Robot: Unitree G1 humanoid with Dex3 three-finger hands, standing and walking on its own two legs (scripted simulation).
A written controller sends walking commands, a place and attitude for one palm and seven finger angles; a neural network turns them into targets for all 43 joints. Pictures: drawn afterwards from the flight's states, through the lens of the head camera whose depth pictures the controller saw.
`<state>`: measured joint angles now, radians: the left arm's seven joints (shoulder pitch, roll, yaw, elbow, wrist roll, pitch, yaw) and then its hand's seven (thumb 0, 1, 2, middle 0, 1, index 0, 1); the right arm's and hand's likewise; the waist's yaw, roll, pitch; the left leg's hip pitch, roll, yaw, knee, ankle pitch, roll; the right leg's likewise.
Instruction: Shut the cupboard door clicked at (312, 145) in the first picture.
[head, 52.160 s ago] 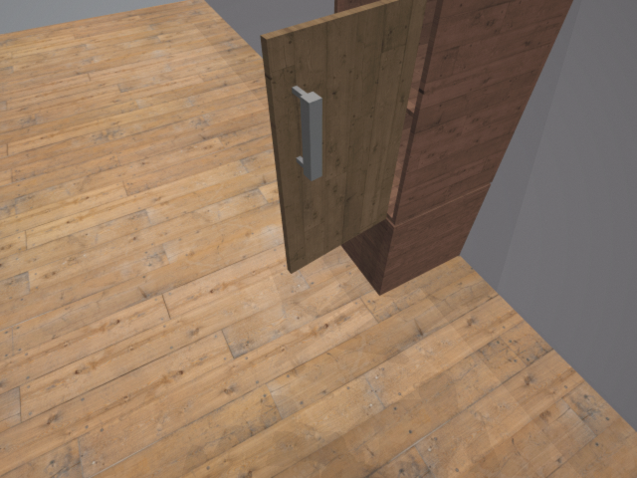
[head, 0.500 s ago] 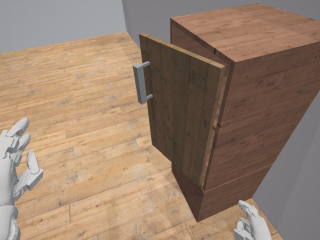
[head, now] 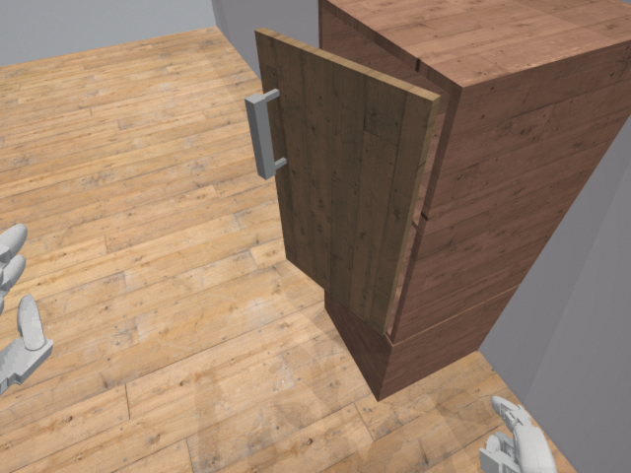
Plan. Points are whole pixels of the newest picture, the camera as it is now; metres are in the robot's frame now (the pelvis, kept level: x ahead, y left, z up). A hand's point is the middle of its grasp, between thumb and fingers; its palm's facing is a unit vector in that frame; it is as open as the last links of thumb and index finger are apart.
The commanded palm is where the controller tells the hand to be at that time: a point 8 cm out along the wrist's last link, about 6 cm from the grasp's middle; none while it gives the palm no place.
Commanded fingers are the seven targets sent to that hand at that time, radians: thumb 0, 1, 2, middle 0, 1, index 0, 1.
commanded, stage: step back with the hand held close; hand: left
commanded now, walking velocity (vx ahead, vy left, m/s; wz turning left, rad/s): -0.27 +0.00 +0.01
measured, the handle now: (270, 134) +0.66 +0.13 +0.08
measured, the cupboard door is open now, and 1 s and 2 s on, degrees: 20 20 20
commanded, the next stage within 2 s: stop stepping back and stand still in 0.88 s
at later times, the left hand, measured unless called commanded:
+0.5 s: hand out of the picture +0.11 +0.29 +0.16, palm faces +0.50 -0.75 -0.42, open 7.4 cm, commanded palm +0.05 +0.32 +0.18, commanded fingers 0.00 0.90 0.90 -0.20 -0.30 -0.20 -0.30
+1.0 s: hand out of the picture +0.06 +0.26 +0.16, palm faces +0.28 -0.85 -0.45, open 7.4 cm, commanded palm -0.02 +0.32 +0.18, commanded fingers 0.00 0.90 0.90 -0.20 -0.30 -0.20 -0.30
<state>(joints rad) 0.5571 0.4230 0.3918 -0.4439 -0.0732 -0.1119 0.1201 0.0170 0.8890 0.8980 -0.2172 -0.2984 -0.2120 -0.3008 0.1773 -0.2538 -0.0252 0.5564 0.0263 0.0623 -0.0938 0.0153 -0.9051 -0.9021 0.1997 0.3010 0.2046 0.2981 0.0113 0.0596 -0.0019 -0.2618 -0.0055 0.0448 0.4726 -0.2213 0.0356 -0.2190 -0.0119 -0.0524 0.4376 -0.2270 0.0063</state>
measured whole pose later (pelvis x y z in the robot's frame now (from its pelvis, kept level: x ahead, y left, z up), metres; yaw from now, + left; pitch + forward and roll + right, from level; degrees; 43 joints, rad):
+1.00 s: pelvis -0.18 +0.02 -0.02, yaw -3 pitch +3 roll -6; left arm 0.46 0.49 0.42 -0.58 -0.08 -0.24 0.10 0.02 0.89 0.90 -0.21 -0.30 -0.21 -0.30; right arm 0.05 -0.16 0.01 0.62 -0.01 -0.09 -0.05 0.01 -0.90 -0.90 0.20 0.30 0.21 0.30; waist 0.00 0.03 0.05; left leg -0.55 0.09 0.08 0.36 0.12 0.06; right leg -0.11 0.08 -0.03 0.41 -0.36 0.02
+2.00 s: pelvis -0.24 +0.06 -0.02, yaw -1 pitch -2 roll -3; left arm 0.33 0.37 0.18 0.11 0.02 -0.02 0.03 0.00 0.90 0.90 -0.21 -0.30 -0.20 -0.30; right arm 0.18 -0.30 0.00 0.77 -0.01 -0.04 -0.01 0.01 -0.90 -0.90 0.20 0.30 0.21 0.30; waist 0.01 0.11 -0.07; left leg -0.43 -0.01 -0.03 0.68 -0.22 0.04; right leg -0.25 0.08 -0.07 0.63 -0.36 -0.06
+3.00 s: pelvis -0.21 +0.05 +0.00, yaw -1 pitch -2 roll +0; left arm 0.33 0.11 0.00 1.13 0.01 -0.01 0.03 0.00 0.91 0.90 -0.20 -0.30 -0.20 -0.30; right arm 0.32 -0.13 0.02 1.13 -0.01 0.01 -0.05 0.01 -0.91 -0.90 0.20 0.30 0.20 0.30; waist -0.01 0.00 0.00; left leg -0.25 -0.04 -0.01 0.42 -0.13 0.04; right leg -0.09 0.05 -0.05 0.40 -0.28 -0.06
